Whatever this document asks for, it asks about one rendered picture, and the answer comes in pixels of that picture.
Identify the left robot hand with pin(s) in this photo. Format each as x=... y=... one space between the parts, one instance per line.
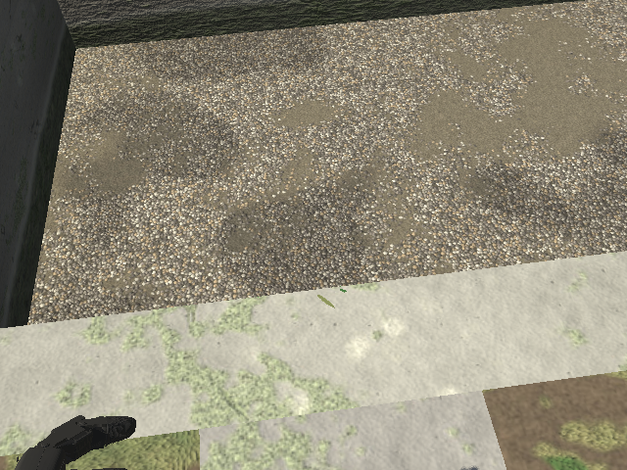
x=75 y=438

